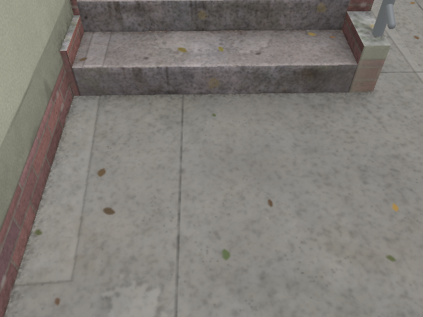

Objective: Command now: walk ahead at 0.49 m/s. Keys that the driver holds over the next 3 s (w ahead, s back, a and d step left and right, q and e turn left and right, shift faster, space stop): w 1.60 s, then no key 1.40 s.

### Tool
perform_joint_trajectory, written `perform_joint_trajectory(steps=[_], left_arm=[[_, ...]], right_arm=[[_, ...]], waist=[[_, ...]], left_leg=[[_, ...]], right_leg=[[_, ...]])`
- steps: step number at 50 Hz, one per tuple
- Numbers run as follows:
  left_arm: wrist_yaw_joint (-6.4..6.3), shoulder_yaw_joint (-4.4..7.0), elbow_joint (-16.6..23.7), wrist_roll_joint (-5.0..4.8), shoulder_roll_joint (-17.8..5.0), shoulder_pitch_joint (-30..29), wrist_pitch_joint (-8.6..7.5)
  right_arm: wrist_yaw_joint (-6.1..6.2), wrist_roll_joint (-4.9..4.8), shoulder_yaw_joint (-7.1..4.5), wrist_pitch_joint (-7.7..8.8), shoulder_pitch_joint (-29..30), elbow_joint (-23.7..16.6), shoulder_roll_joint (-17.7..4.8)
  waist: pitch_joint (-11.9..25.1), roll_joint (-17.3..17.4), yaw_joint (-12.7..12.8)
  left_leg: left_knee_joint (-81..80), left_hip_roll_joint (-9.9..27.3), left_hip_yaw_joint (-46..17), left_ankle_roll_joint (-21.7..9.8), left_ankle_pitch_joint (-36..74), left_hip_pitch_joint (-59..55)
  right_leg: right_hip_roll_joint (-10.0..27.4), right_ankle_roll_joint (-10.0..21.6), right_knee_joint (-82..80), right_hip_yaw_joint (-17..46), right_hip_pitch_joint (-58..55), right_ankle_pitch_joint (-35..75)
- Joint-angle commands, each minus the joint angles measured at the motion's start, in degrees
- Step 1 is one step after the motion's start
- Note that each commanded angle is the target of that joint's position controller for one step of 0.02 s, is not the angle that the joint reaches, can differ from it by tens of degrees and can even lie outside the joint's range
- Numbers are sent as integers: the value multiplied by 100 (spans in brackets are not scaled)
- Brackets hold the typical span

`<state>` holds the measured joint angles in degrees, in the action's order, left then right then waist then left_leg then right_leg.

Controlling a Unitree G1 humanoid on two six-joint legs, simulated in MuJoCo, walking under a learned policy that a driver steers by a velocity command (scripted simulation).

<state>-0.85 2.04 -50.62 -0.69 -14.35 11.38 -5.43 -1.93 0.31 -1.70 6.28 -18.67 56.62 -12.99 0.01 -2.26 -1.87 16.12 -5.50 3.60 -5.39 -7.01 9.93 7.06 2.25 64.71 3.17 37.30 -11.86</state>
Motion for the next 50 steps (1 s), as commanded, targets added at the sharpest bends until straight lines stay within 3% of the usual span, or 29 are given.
perform_joint_trajectory(steps=[1, 5, 10, 12, 13, 14, 15, 16, 17, 18, 19, 20, 22, 24, 27, 32, 35, 38, 40, 41, 42, 43, 44, 45, 46, 47, 48, 50], left_arm=[[-37, 64, 243, 67, -238, 188, 30], [26, 33, 474, 16, -167, -723, -28], [196, 16, 759, -62, -248, -1434, -83], [255, 55, 794, -63, -371, -1304, -136], [264, 110, 731, -57, -474, -995, -159], [248, 231, 516, -44, -672, -280, -173], [203, 388, 219, -10, -1076, 889, -186], [190, 556, 68, 80, -1739, 1679, -135], [214, 435, 33, 68, -1307, 1787, -125], [217, 311, 122, 39, -943, 1261, -137], [220, 234, 262, 28, -729, 695, -124], [251, 174, 322, 43, -548, 308, -116], [298, 124, 272, 95, -375, 122, -137], [285, 161, 121, 95, -497, 340, -170], [187, 201, -47, 96, -642, 667, -144], [80, 204, -226, 30, -740, 1066, -77], [62, 222, -404, -6, -771, 1370, -23], [19, 263, -513, -30, -815, 1444, 58], [2, 299, -509, -35, -892, 1317, 108], [0, 311, -483, -28, -942, 1194, 134], [3, 278, -452, -5, -859, 1094, 168], [7, 194, -333, 65, -697, 1087, 168], [94, -35, -305, 92, 71, 1838, 41], [122, 23, -397, -28, -218, 1675, -119], [134, 160, -187, -188, -722, 1039, -202], [95, 171, -68, -191, -764, 631, -216], [48, 203, -48, -101, -707, 482, -180], [9, 226, -108, -36, -461, 741, -14]], right_arm=[[111, -12, -128, 96, 240, -328, -772], [188, -103, -154, 23, -214, -226, -925], [196, -149, -180, -94, -638, -31, -972], [210, -153, -215, -155, -586, -20, -1044], [214, -150, -224, -186, -476, -42, -1085], [213, -127, -195, -216, -372, -78, -1020], [210, -47, -100, -213, -299, -199, -799], [162, -25, 100, -91, -840, -312, -155], [135, -114, 77, 65, -864, -227, -334], [112, -265, -73, 145, -359, -366, -896], [131, -275, -90, 152, 11, -466, -940], [166, -196, -109, 114, 205, -493, -856], [202, -124, -135, -53, 56, -453, -632], [219, -106, -134, -153, 6, -452, -491], [232, -56, -167, -173, 630, -684, -509], [151, -88, -118, -120, 1668, -975, -367], [77, -128, -95, -93, 2139, -1137, -378], [-31, -149, -94, -34, 2397, -1305, -438], [-70, -151, -145, 3, 2160, -1284, -569], [-62, -144, -217, 15, 1766, -1186, -702], [-31, -136, -353, 14, 895, -907, -921], [24, -87, -489, 6, -202, -640, -1311], [36, -33, -616, -33, -843, -488, -1847], [26, -61, -471, -39, -858, -484, -1374], [34, -100, -382, -18, -303, -561, -1097], [37, -94, -309, -19, 287, -703, -896], [14, -46, -252, -9, 639, -752, -714], [-25, 23, -199, 22, 797, -693, -519]], waist=[[-312, 418, 267], [-312, 444, -66], [-460, 539, -284], [-385, 620, -133], [-227, 677, 78], [177, 631, 445], [992, 335, 893], [1828, -1070, 842], [2182, -1256, 867], [1325, -837, 753], [843, -441, 575], [461, -120, 415], [204, -261, 123], [91, -198, 36], [-93, -74, 136], [-304, -110, 432], [-481, -112, 580], [-558, -133, 550], [-374, -228, 355], [-111, -312, 117], [386, -254, -306], [1184, 133, -689], [2079, 1593, -426], [2328, 1522, -536], [1353, 1206, -442], [796, 745, -250], [424, 512, -62], [242, 729, 259]], left_leg=[[-1154, 1631, -1239, -988, 342, 579], [-1043, 1528, -940, -720, 435, 115], [-626, 1873, -1047, -638, 288, -799], [-311, 2011, -1126, -549, 560, -1046], [39, 1975, -1072, -474, 1192, -1052], [876, 1712, -848, -345, 2121, -945], [2408, 1366, -522, -143, 1997, -145], [4749, 420, -47, 325, -90, 2287], [5713, 285, -903, 274, -2431, 3150], [6075, 652, -1034, 143, -2101, 3629], [5907, 977, -865, 107, -1533, 3515], [5535, 1168, -771, 142, -1121, 3292], [5032, 1365, -749, 209, -683, 2661], [4799, 1369, -672, 294, -421, 2662], [3952, 1392, -662, 412, 277, 3207], [2296, 1179, -445, 422, 1345, 3008], [1802, 1087, -410, 370, 1254, 3091], [1493, 1042, -429, 205, 794, 3127], [1349, 885, -296, 65, 381, 2551], [1302, 688, -124, -30, 264, 1871], [1228, 487, 30, -174, 322, 703], [1412, 1188, -759, -495, 461, -1103], [1012, 2649, -3438, -1464, -411, -3395], [169, 2812, -4646, -1488, -1018, -3455], [72, 2601, -3789, -1125, -1100, -2651], [-65, 2398, -2997, -924, -678, -1670], [-262, 2191, -2452, -843, -226, -833], [-612, 1834, -1796, -723, 93, -7]], right_leg=[[246, -156, -856, 21, 129, 896], [-13, -204, -2448, -197, -67, 1744], [-178, -93, -3293, -245, -48, 1252], [-270, 69, -3536, -293, -369, 800], [-404, 164, -3658, -414, -864, 645], [-591, 306, -3791, -556, -1811, 598], [-99, 624, -3637, -8, -3479, 745], [1334, 1503, -3941, 2416, -5819, 161], [1660, 1726, -4725, 3916, -6068, -334], [1474, 1404, -4781, 3146, -5356, -380], [1238, 1208, -4888, 2297, -4519, 19], [976, 1112, -5119, 1728, -3766, 402], [615, 982, -5485, 1053, -2946, 822], [528, 1070, -5635, 686, -2767, 1432], [531, 1085, -5732, 428, -2982, 1912], [389, 899, -5870, 53, -3176, 1516], [559, 894, -5763, 61, -3661, 1388], [805, 829, -5455, 111, -4183, 1647], [845, 729, -5090, 81, -4312, 2413], [762, 656, -4636, -9, -4269, 3358], [470, 522, -3644, -225, -4022, 4040], [146, 324, -2040, -456, -2920, 3093], [-901, -109, 287, -512, -478, -182], [-978, -18, 1106, 391, 259, -2059], [-614, 102, 1337, 363, 736, -1721], [-275, 141, 1091, 172, 611, -1125], [-69, 117, 743, 92, 329, -719], [150, 98, 263, 117, -356, -330]])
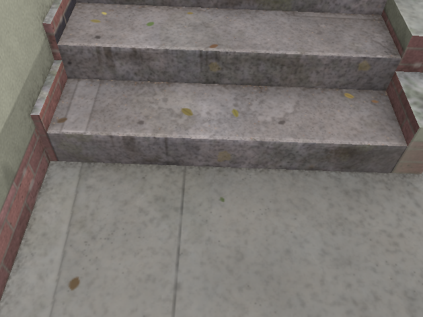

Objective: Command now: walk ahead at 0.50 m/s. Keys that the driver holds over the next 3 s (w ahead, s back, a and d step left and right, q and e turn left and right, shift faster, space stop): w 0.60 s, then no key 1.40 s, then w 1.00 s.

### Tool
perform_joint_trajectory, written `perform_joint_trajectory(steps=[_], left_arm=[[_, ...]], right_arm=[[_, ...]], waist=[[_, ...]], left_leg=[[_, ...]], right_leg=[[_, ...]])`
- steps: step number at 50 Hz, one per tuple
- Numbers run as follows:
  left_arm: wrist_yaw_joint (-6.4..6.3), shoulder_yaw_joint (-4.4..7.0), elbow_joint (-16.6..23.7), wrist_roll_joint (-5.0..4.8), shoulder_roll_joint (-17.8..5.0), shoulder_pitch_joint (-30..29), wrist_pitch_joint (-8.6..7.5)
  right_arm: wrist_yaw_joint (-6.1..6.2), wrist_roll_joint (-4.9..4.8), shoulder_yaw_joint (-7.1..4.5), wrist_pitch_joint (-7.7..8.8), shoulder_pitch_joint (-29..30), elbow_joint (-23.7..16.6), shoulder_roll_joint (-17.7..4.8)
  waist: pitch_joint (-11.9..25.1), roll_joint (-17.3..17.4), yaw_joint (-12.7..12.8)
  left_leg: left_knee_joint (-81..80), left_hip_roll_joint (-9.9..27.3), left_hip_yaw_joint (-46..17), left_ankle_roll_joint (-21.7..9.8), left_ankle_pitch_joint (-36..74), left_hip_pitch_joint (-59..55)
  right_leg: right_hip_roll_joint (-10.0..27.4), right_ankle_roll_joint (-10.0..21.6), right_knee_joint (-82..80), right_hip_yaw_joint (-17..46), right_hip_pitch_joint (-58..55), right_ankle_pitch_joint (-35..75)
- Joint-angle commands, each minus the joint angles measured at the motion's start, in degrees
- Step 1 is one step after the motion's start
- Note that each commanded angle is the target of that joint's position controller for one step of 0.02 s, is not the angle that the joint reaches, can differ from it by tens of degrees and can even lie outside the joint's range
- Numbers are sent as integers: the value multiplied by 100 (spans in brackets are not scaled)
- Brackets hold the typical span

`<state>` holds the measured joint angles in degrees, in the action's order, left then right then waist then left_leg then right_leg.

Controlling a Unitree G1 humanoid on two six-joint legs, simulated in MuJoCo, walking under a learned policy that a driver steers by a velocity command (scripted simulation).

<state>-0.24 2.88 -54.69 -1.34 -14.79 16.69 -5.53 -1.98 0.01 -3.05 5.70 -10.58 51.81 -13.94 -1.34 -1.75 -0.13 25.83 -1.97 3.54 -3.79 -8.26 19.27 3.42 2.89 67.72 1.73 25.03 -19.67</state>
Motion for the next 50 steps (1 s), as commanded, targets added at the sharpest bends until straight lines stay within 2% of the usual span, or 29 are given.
perform_joint_trajectory(steps=[1, 4, 6, 10, 15, 18, 19, 20, 21, 22, 23, 24, 25, 26, 27, 29, 30, 32, 34, 36, 39, 41, 43, 44, 45, 46, 47, 48, 50], left_arm=[[-62, 134, 268, 32, -294, 298, 55], [-88, 171, 452, 88, -331, -173, 124], [-76, 177, 589, 115, -309, -598, 111], [7, 120, 791, 81, -179, -1360, 60], [166, 57, 1079, 17, -187, -2125, -1], [254, 87, 1146, 4, -337, -2026, -58], [256, 142, 1077, 10, -458, -1713, -73], [237, 248, 874, 32, -630, -1035, -79], [191, 394, 563, 60, -953, 15, -76], [146, 533, 411, 181, -1542, 898, -57], [165, 458, 342, 108, -1349, 1015, -30], [157, 332, 409, 69, -971, 617, -34], [106, 275, 386, 440, -802, 192, 17], [96, 210, 395, 444, -579, -116, 24], [87, 165, 359, 356, -465, -235, 14], [110, 141, 284, 286, -452, -186, -34], [118, 156, 231, 253, -504, -122, -60], [111, 146, 123, 247, -537, 5, -92], [106, 94, 17, 252, -446, 131, -82], [114, 72, -75, 237, -472, 225, -56], [84, 43, -249, 243, -474, 449, 8], [37, 34, -327, 238, -475, 427, 58], [-20, 22, -372, 193, -454, 258, 110], [-35, -14, -409, 194, -355, 377, 118], [-66, -66, -353, 214, -200, 705, 114], [-100, -163, -611, 49, 240, 1475, 224], [-142, -84, -661, 134, -138, 1125, 351], [-129, -44, -578, 223, -209, 697, 414], [-100, -64, -591, 282, -53, 366, 511]], right_arm=[[-13, 44, -77, 94, -99, -149, -468], [87, 36, -135, 109, -419, 10, -722], [157, 17, -134, 70, -627, 88, -751], [220, -40, -125, 21, -951, 211, -807], [244, -84, -159, -89, -1407, 465, -869], [277, -108, -214, -163, -1334, 510, -959], [281, -111, -231, -184, -1208, 484, -1013], [280, -114, -221, -211, -1056, 449, -993], [276, -73, -153, -220, -1016, 379, -826], [238, 8, 11, -146, -1524, 252, -308], [192, -59, 95, 6, -1667, 331, -109], [159, -213, -60, 125, -1146, 223, -715], [144, 163, -91, 71, -839, 184, -732], [134, 227, -70, 23, -799, 203, -546], [118, 300, -58, -83, -870, 204, -469], [51, 309, -27, -264, -1105, 303, -334], [31, 269, -21, -303, -1002, 242, -325], [37, 249, -4, -343, -629, 120, -319], [64, 231, 46, -336, -308, 38, -244], [63, 168, 111, -304, -88, 14, -135], [135, 117, 122, -282, 130, 10, -198], [188, 126, 104, -244, 97, 42, -264], [237, 167, 77, -165, -365, 247, -268], [270, 219, 39, -81, -699, 376, -415], [292, 274, -40, -11, -1037, 406, -847], [291, 142, -67, -107, -1000, 422, -940], [260, 23, 21, -162, -979, 391, -602], [273, 14, 75, -194, -690, 360, -493], [371, 60, 168, -257, -250, 321, -307]], waist=[[324, 673, 134], [67, 510, 98], [-3, 460, -7], [-146, 496, -243], [-394, 493, -476], [-294, 613, -282], [-96, 691, -81], [304, 680, 299], [994, 509, 709], [1973, -633, 680], [2498, -1436, 622], [1762, -953, 646], [830, -68, 360], [378, 23, 134], [245, -160, -46], [312, -338, -189], [280, -402, -218], [2, -301, -217], [-72, -235, -173], [0, -352, -80], [127, -443, 75], [100, -438, 59], [130, -229, -172], [292, 110, -247], [728, 742, -125], [1222, 1661, 36], [1132, 1184, -126], [685, 976, -57], [285, 798, 159]], left_leg=[[-1696, 1425, -1595, -928, 401, -774], [-1903, 1439, -1290, -1019, 907, -797], [-1934, 1415, -1151, -956, 1059, -1023], [-1973, 1262, -795, -768, 959, -1239], [-1671, 1565, -802, -757, 973, -2078], [-1243, 1758, -842, -635, 1672, -2439], [-904, 1717, -778, -566, 2486, -2433], [-135, 1503, -582, -448, 3383, -2294], [1143, 1173, -346, -265, 3238, -1593], [3434, 446, -50, 104, 1060, 517], [4698, -171, -655, 217, -2361, 1800], [5198, 236, -1044, 87, -2232, 2396], [4742, 468, -758, -25, -1390, 2021], [4282, 657, -683, -32, -1081, 1636], [3965, 769, -653, 9, -981, 1244], [3888, 739, -489, 59, -830, 802], [3728, 769, -456, 83, -704, 865], [3251, 803, -335, 196, -426, 1103], [2522, 763, -207, 285, -186, 1054], [1811, 626, -64, 286, 145, 690], [1210, 426, 6, 229, 383, 412], [865, 384, -77, 129, 213, 245], [2, 307, -92, 13, 529, -376], [-434, 532, -310, -25, 1510, -1039], [-94, 1512, -1135, -167, 3829, -1943], [-100, 2381, -2058, -1106, 4954, -2464], [-412, 2413, -2319, -1308, 4132, -2151], [-677, 2178, -2091, -1212, 3301, -1698], [-1064, 1786, -1603, -866, 2256, -1018]], right_leg=[[528, 4, -167, 205, 792, 525], [592, -156, -859, 165, 1305, 1160], [581, -230, -1495, 146, 1610, 1731], [371, -238, -2787, -52, 1449, 2599], [207, -148, -3570, -132, 1594, 2287], [74, 67, -3836, -196, 1190, 1690], [-85, 162, -3897, -327, 635, 1535], [-294, 297, -4018, -506, -341, 1581], [-107, 524, -3873, -282, -1930, 1749], [1399, 1280, -3902, 1909, -4293, 1467], [2054, 1780, -4906, 4020, -4995, 733], [1836, 1461, -5047, 3498, -4429, 309], [1621, 1129, -5127, 2354, -3082, 1074], [1346, 909, -5337, 1727, -2242, 1640], [1122, 750, -5500, 1296, -1727, 1868], [926, 787, -5674, 881, -1335, 2211], [882, 841, -5782, 753, -1326, 2185], [885, 926, -5855, 489, -1339, 3130], [788, 899, -5713, 126, -1438, 4172], [647, 800, -5573, -168, -1494, 4567], [683, 703, -5295, -156, -1908, 4758], [799, 640, -5005, -12, -2113, 4699], [723, 459, -4432, 65, -2168, 4242], [482, 271, -3899, 6, -2010, 3668], [148, 93, -3161, -200, -1497, 1896], [-499, -18, -2231, -471, -927, -906], [-518, -23, -1741, -167, -705, -1825], [-456, -39, -1572, -42, -600, -1740], [-235, -128, -1919, 39, -798, -1169]])
Over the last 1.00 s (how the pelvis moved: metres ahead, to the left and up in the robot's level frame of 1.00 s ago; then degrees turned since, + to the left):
0.54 -0.01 -0.01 1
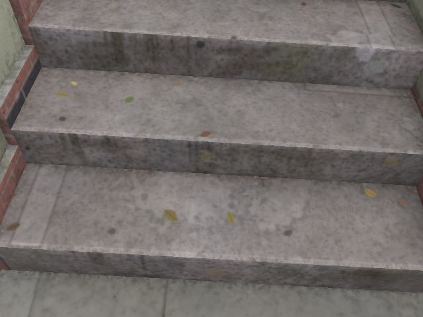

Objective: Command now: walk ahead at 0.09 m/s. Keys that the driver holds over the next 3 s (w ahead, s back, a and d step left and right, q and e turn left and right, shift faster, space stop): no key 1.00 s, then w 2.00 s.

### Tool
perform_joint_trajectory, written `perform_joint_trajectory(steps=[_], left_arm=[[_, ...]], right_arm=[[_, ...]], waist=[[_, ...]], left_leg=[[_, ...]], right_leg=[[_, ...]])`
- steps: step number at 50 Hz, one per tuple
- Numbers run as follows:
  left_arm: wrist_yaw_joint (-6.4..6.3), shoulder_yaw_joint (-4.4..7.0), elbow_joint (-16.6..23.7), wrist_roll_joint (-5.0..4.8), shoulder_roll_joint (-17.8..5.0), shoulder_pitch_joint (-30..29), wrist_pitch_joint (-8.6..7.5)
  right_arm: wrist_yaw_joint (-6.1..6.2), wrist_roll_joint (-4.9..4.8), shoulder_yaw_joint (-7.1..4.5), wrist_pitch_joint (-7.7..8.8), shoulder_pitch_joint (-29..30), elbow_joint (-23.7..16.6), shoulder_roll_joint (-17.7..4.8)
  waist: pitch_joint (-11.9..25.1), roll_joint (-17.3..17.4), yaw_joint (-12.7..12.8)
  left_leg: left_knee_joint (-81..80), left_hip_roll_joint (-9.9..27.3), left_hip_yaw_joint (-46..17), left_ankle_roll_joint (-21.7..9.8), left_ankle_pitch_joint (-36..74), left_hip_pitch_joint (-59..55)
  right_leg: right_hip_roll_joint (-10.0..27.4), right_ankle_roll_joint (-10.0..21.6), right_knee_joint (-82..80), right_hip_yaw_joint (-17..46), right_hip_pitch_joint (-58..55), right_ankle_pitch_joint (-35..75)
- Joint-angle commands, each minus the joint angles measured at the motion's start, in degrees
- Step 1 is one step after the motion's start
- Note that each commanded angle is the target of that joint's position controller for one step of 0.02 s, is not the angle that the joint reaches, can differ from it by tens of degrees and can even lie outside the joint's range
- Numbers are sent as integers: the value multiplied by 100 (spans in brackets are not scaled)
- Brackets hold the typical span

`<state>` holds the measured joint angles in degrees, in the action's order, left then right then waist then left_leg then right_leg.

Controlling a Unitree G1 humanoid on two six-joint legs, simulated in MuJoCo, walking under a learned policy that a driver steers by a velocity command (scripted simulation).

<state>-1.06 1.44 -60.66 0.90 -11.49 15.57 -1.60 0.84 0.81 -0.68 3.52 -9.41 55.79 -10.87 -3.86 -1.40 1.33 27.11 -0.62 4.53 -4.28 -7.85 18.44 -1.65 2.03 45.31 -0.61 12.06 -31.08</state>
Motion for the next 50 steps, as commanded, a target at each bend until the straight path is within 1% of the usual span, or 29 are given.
perform_joint_trajectory(steps=[1, 3, 5, 7, 8, 9, 10, 11, 12, 13, 14, 15, 17, 20, 25, 30, 50], left_arm=[[-20, 45, -57, 63, -278, 537, 162], [-60, 9, -214, 40, -212, 610, 227], [-95, -9, -284, 7, -211, 524, 271], [-107, -42, -362, 13, -175, 486, 292], [-106, -64, -410, 32, -158, 496, 287], [-142, 38, -146, -27, -523, -83, 298], [-176, 39, -79, 10, -635, -155, 299], [-193, 76, -170, -15, -764, 15, 289], [-173, 73, -252, -46, -647, 152, 243], [-160, 42, -285, -38, -479, 136, 185], [-150, 43, -293, -18, -460, 66, 132], [-142, 51, -264, -20, -470, -24, 80], [-125, 49, -227, -42, -489, -101, 1], [-113, 45, -198, -57, -538, -121, -46], [-107, 39, -167, -56, -610, -74, -47], [-100, 39, -121, -58, -623, -107, -34], [-91, 60, -24, -56, -631, -190, -1]], right_arm=[[124, -18, -47, -57, -225, -67, -585], [129, -1, -36, -69, -246, -3, -606], [118, -23, -43, -92, -276, 73, -674], [104, -53, -59, -156, -190, 123, -729], [92, -77, -66, -197, -137, 140, -731], [79, -188, -174, -186, 363, -70, -1019], [80, -155, -200, -181, 331, -48, -1026], [106, -113, -209, -207, 155, -14, -912], [136, -92, -196, -228, 160, 13, -793], [152, -105, -196, -233, 102, 51, -724], [162, -96, -187, -233, 21, 87, -642], [167, -75, -191, -236, -56, 120, -648], [157, -46, -191, -243, -94, 161, -642], [137, -52, -197, -256, 13, 182, -689], [112, -64, -207, -261, 138, 244, -753], [121, -68, -212, -271, 192, 331, -781], [157, -67, -226, -273, 276, 591, -813]], waist=[[517, 837, 115], [624, 770, 105], [673, 736, 58], [569, 706, 89], [444, 647, 119], [200, 573, 101], [145, 544, 0], [7, 269, -78], [-97, 88, -16], [-101, -43, -59], [-41, -201, -126], [45, -260, -181], [207, -227, -229], [247, -118, -206], [321, 32, -151], [356, 103, -136], [342, 117, -156]], left_leg=[[-1274, 1473, -1471, -665, 1982, -742], [-1270, 1314, -1264, -583, 1787, -742], [-1311, 1270, -1238, -556, 1106, -705], [-1382, 1163, -1219, -434, -153, -413], [-1434, 1092, -1213, -296, -898, -149], [-1428, 879, -1226, -88, -1954, 87], [-1498, 836, -1240, 1, -2237, 268], [-1597, 666, -1062, 78, -2270, 261], [-1423, 552, -875, 128, -2013, -36], [-1192, 476, -756, 131, -1618, -270], [-987, 425, -659, 101, -1257, -496], [-819, 354, -552, 88, -924, -671], [-622, 308, -473, 61, -431, -951], [-531, 334, -486, 42, -76, -1009], [-458, 351, -490, 68, 288, -987], [-416, 369, -507, 90, 446, -995], [-378, 410, -549, 107, 425, -976]], right_leg=[[310, -102, 25, 244, 254, 204], [230, -184, -402, 114, -9, 421], [234, -211, -842, 61, -165, 730], [240, -189, -1454, -23, -458, 1312], [255, -157, -1887, -40, -690, 1766], [502, -147, -2095, 205, -439, 2074], [529, -81, -2111, 157, -427, 1891], [469, 4, -2029, 48, -85, 1366], [445, 35, -2168, 96, 298, 1161], [485, 13, -2337, 155, 448, 1232], [519, -17, -2458, 208, 555, 1318], [541, -31, -2532, 251, 607, 1366], [567, -24, -2598, 310, 668, 1440], [556, -7, -2589, 312, 605, 1686], [533, 28, -2534, 296, 388, 2043], [510, 57, -2522, 275, 278, 2208], [443, 86, -2557, 220, 197, 2146]])
Over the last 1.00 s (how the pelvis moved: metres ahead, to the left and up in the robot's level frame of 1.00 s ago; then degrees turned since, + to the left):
0.47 -0.04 0.00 0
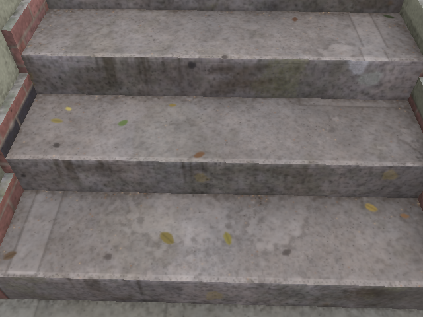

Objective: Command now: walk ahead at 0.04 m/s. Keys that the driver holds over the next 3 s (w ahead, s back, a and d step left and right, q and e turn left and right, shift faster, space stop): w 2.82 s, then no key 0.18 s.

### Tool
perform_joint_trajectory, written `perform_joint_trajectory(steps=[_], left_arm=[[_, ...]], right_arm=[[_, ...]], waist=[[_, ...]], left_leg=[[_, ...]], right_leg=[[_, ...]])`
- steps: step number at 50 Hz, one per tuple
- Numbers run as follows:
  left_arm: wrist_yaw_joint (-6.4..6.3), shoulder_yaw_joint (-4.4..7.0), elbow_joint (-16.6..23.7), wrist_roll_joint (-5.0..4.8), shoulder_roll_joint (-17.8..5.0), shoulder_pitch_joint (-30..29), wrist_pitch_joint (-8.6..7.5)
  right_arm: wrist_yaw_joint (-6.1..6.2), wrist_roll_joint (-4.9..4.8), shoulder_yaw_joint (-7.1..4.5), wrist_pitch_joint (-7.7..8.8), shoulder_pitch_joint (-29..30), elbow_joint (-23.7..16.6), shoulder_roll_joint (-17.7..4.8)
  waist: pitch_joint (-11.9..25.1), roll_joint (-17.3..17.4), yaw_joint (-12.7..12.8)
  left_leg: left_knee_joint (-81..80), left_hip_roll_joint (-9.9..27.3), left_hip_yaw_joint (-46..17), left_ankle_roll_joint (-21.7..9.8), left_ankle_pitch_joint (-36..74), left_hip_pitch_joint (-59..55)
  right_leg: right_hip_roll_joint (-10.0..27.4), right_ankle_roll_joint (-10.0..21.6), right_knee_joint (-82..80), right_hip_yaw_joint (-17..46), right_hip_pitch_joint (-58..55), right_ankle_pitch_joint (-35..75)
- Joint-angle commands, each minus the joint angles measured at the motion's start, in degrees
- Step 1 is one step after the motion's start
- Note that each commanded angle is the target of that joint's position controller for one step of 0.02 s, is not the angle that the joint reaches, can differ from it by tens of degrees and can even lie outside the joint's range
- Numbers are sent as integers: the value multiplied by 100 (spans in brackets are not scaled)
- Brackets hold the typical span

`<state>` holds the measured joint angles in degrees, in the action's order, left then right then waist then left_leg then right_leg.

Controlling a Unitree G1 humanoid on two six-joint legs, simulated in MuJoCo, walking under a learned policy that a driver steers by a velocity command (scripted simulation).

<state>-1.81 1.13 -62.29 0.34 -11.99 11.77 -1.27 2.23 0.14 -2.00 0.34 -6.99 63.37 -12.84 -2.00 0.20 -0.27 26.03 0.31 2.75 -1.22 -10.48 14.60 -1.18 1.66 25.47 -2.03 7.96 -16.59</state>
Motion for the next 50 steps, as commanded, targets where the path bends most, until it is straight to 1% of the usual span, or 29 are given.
perform_joint_trajectory(steps=[1, 2, 4, 6, 9, 12, 13, 14, 15, 16, 17, 18, 23, 28, 29, 30, 32, 33, 34, 35, 36, 37, 38, 40, 43, 46, 47, 48, 50], left_arm=[[-19, 84, 74, -3, -538, 318, -28], [-27, -34, -29, 169, -264, 589, 14], [-3, 92, 50, 133, -695, 521, 90], [6, 179, 22, 95, -933, 748, 98], [37, 224, -10, 105, -884, 810, 18], [93, 242, 78, 59, -776, 512, -77], [106, 205, 175, 61, -618, 319, -132], [158, 98, 441, 12, -261, 5, -212], [194, 141, 661, 150, -422, -168, -264], [213, 218, 646, 234, -666, -345, -261], [265, 185, 564, 184, -466, -233, -290], [308, 163, 493, 125, -340, -107, -326], [358, 159, 575, 179, -244, -362, -223], [300, 11, 1114, 89, -63, -1580, -228], [267, 19, 1123, 68, -129, -1553, -236], [190, 37, 950, 57, -139, -927, -208], [106, 152, 644, 79, -413, 32, -257], [84, 216, 405, 137, -472, 729, -318], [49, 329, 181, 239, -737, 1442, -365], [53, 429, 120, 339, -1274, 1788, -397], [109, 509, 120, 166, -1483, 1569, -307], [172, 429, 285, 37, -1009, 959, -249], [212, 295, 362, -7, -538, 624, -252], [189, 162, 276, 71, -176, 605, -314], [185, 104, 17, 86, -217, 964, -435], [169, 66, -101, 52, -304, 1361, -480], [166, 48, -260, 86, -229, 1828, -485], [166, 32, -291, 57, -250, 1944, -480], [162, -10, -412, 124, -298, 2326, -534]], right_arm=[[16, 3, -80, 40, -69, -98, -552], [-43, 136, 60, -14, -522, 61, -167], [-108, 165, -6, -53, -345, -32, -403], [-186, 204, 13, -10, -24, -247, -304], [-278, 201, 7, 156, -63, -438, -286], [-285, 107, -24, 328, -863, -257, -188], [-243, 144, -67, 388, -1487, -63, -272], [-186, 156, -186, 456, -2135, 59, -711], [-195, 121, -317, 420, -2832, 320, -1136], [-182, 167, -243, 411, -2419, 203, -835], [-189, 177, -192, 446, -1976, 8, -655], [-186, 174, -155, 483, -1689, -113, -542], [-146, 74, -4, 638, -2058, 57, -287], [-136, 85, 48, 642, -1961, 13, -383], [-140, 83, 37, 656, -1976, 21, -468], [-118, 108, 26, 661, -2055, 57, -493], [-97, 51, 22, 665, -1801, -12, -505], [-106, -2, 6, 640, -1588, -65, -558], [-133, -11, 15, 639, -1517, -134, -542], [-138, 58, 97, 611, -1644, -287, -23], [-171, -31, 53, 528, -2334, -268, 22], [-199, 59, -9, 446, -1873, -281, -266], [-249, 170, -36, 448, -1444, -424, -284], [-295, 240, -28, 414, -1344, -510, -53], [-336, 251, 35, 213, -1293, -674, 238], [-330, 298, 63, 109, -639, -1059, 221], [-246, 237, 106, 60, -474, -1111, 426], [-195, 235, 142, 51, -188, -1384, 432], [-6, 226, 318, 81, 1074, -2140, 708]], waist=[[286, -63, 7], [282, -167, -47], [-345, -386, 26], [-736, -737, 177], [-818, -770, 127], [-714, -528, -272], [-574, -158, -515], [-417, 1111, -756], [-348, 1811, -865], [-571, 720, -542], [-571, 289, -311], [-499, 173, -130], [-244, 339, -32], [-508, 559, -148], [-434, 669, -138], [-54, 942, 38], [332, 755, 462], [514, 549, 827], [756, 272, 1097], [936, -1001, 889], [1383, -1466, 414], [654, -715, 311], [184, -411, 255], [-29, 13, -68], [-73, -34, -244], [-216, -157, -113], [-127, -505, 80], [-291, -382, 69], [-661, -532, 340]], left_leg=[[-269, 249, -300, -200, 127, -648], [-430, 403, -482, -183, -649, -632], [4, 35, -197, -217, -1831, 92], [723, -160, 144, -195, -1453, 772], [1123, 129, 40, -309, -1232, 1086], [-29, -96, 250, -412, -896, -346], [-371, 88, -149, -473, -980, -1317], [-1396, 1100, -1964, -826, -2082, -2087], [-1943, 2052, -3563, -1278, -2026, -2598], [-1794, 2061, -3314, -1255, -1841, -2301], [-1794, 1859, -2829, -1138, -1600, -2001], [-1903, 1673, -2395, -1013, -1194, -1841], [-1689, 1145, -886, -847, 2151, -1932], [-1603, 770, -203, -749, 3547, -1142], [-1437, 797, -194, -712, 4053, -1177], [-981, 940, -144, -758, 4881, -1301], [85, 991, -150, -704, 5543, -1386], [970, 888, -116, -654, 5104, -1141], [2176, 653, -57, -593, 3658, -323], [4346, -46, 232, -489, -1022, 842], [5479, -456, -494, -501, -1846, 1820], [6270, -68, -451, -487, -1333, 2399], [6472, 85, -378, -474, -968, 2656], [6629, 327, -396, -409, -634, 2555], [6977, 355, -247, -321, -390, 2884], [7044, 466, -132, -182, -141, 3868], [8400, 273, 111, -169, -590, 4534], [8709, 412, -75, -165, -811, 5302], [10454, 366, -183, -366, -1710, 7207]], right_leg=[[360, 147, -637, 333, 559, 134], [661, 279, -1001, 815, 505, -757], [755, 522, -1245, 1182, 607, -2359], [1337, 849, -1751, 1935, 422, -2968], [1736, 1081, -1826, 2186, 101, -2379], [1269, 868, -1182, 1433, 654, -1628], [931, 717, -463, 991, 1262, -1145], [148, 416, 1109, 90, 2239, -717], [-197, 345, 2500, -199, 3178, -1518], [142, 444, 3319, 257, 3390, -1318], [348, 484, 3514, 384, 3325, -775], [490, 467, 3492, 372, 3144, -308], [487, 114, 3177, -101, 3074, 477], [138, 50, 1244, -579, 2180, 952], [27, 119, 971, -619, 1886, 998], [-88, 260, 1180, -635, 1350, 938], [-236, 523, 937, -504, 598, 938], [-249, 624, 376, -495, -130, 1267], [127, 707, 155, -169, -1147, 1185], [1733, 949, -60, 1773, -1742, 1792], [2351, 1673, -1017, 3786, -1844, 734], [2238, 1734, -1345, 3563, -1288, -883], [1960, 1591, -1493, 2960, -597, -1382], [1567, 1289, -1511, 2060, 256, -453], [1262, 1175, -1327, 1372, 841, 385], [1212, 1230, -1417, 1334, 838, -55], [1357, 1482, -1407, 1596, 585, -428], [1458, 1540, -1469, 1772, 400, -1060], [1909, 1513, -1529, 2106, -385, -760]])
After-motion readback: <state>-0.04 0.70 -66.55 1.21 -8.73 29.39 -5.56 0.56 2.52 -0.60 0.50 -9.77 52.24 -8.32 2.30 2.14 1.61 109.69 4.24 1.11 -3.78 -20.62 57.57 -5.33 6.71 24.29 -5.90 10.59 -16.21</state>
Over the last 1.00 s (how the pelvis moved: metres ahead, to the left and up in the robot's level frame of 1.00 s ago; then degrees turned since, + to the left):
0.04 -0.03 0.00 1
